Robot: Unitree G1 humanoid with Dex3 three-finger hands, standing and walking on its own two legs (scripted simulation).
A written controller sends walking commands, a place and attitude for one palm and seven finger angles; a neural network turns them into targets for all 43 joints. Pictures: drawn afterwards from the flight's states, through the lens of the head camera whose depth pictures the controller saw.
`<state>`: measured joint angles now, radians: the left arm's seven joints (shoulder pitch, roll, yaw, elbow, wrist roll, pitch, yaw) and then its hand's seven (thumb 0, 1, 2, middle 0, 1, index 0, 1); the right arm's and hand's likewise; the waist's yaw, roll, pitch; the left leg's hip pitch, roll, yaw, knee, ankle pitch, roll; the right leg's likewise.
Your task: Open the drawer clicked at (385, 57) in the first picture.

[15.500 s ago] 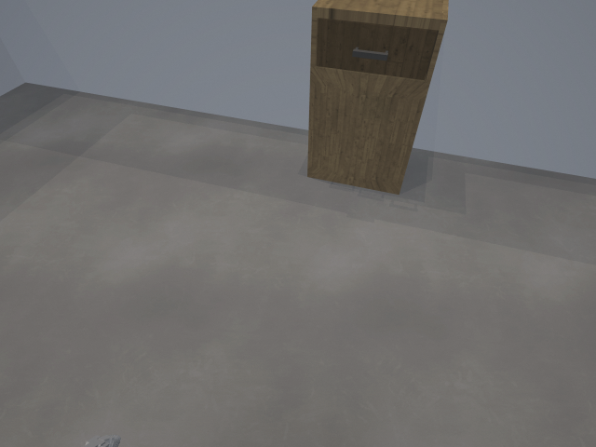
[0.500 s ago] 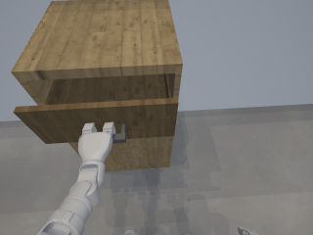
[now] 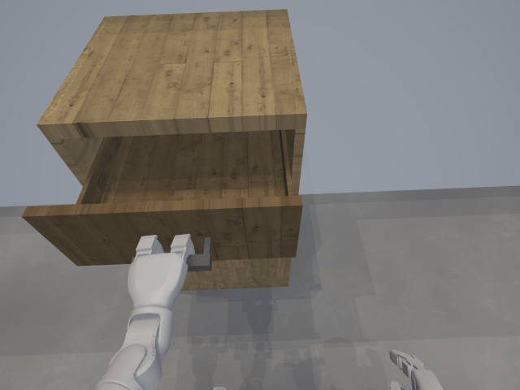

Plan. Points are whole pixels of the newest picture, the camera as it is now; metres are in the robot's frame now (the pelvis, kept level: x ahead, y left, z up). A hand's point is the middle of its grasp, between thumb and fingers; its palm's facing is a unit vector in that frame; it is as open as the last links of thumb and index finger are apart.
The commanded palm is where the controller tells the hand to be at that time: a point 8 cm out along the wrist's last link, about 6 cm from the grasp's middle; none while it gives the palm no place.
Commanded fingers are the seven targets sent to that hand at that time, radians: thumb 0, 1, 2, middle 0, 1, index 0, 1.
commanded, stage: pull the drawer open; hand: left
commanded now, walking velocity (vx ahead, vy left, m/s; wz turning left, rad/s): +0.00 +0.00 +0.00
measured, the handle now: (173, 253) +0.35 +0.17 -0.02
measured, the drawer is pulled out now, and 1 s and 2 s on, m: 0.18 0.30 0.30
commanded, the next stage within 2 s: open the thumb to release the handle in 1.38 s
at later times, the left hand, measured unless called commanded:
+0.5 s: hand (164, 328) +0.23 +0.17 -0.04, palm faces -0.01 -0.11 -0.99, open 5.5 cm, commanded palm +0.19 +0.16 +0.00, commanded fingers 0.00 0.90 0.90 -0.40 -1.35 -0.40 -1.35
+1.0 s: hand (159, 366) +0.18 +0.16 -0.04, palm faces -0.01 -0.13 -0.99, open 5.6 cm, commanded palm +0.13 +0.16 +0.00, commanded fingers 0.00 0.90 0.90 -0.40 -1.35 -0.40 -1.35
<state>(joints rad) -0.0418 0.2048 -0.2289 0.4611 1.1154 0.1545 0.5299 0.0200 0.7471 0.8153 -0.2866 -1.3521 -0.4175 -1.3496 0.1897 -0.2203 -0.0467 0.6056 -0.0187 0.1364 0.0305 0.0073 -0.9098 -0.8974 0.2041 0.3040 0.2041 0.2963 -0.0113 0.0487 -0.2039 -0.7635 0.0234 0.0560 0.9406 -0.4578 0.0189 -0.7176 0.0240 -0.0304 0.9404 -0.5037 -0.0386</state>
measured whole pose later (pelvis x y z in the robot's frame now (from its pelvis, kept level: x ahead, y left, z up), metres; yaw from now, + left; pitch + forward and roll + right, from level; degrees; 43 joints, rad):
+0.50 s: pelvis -0.01 -0.01 -0.01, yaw +1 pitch +14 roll +1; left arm 0.22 0.21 -0.24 0.23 1.14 0.12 0.56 0.03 0.73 0.82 -0.29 -1.35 -0.42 -1.35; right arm 0.14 -0.21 -0.02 0.56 -0.03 0.12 0.05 0.01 -0.91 -0.90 0.20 0.30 0.20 0.30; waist 0.01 0.05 -0.20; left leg -0.76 0.02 0.05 0.98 -0.47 0.01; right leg -0.72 0.02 -0.04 1.00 -0.53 -0.05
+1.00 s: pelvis -0.02 -0.02 -0.02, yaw +1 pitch +15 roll +1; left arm 0.43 0.23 -0.21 0.06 1.13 0.05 0.56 0.04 0.73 0.80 -0.29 -1.35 -0.42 -1.35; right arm 0.14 -0.22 -0.01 0.52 -0.04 0.10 0.06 0.01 -0.91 -0.90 0.20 0.30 0.20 0.30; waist 0.03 0.05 -0.20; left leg -0.81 0.03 0.05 1.04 -0.48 -0.01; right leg -0.78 0.03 -0.04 1.07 -0.55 -0.07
